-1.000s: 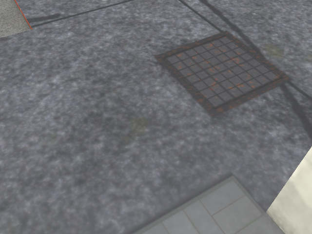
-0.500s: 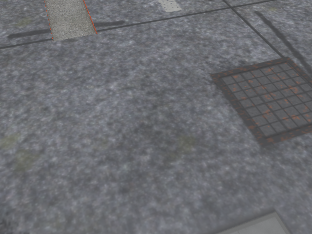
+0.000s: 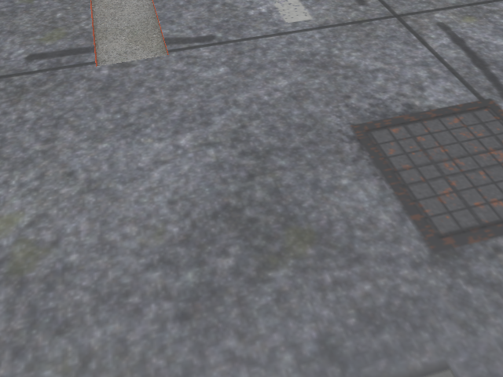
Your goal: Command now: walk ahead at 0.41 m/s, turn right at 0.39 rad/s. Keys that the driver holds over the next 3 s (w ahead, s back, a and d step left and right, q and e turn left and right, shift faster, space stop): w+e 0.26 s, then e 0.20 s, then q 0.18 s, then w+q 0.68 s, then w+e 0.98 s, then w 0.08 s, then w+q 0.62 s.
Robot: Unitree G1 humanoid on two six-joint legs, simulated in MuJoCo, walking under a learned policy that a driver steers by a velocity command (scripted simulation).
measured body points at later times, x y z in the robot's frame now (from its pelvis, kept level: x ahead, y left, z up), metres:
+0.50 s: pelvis +0.22 +0.00 +0.11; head +0.23 -0.02 +0.56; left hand +0.52 +0.12 +0.06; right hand +0.18 -0.25 -0.03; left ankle +0.19 +0.11 -0.62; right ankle +0.30 -0.16 -0.56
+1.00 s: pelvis +0.36 -0.05 +0.13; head +0.38 -0.04 +0.57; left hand +0.42 +0.17 -0.02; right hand +0.40 -0.29 -0.01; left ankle +0.43 +0.07 -0.58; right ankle +0.33 -0.18 -0.62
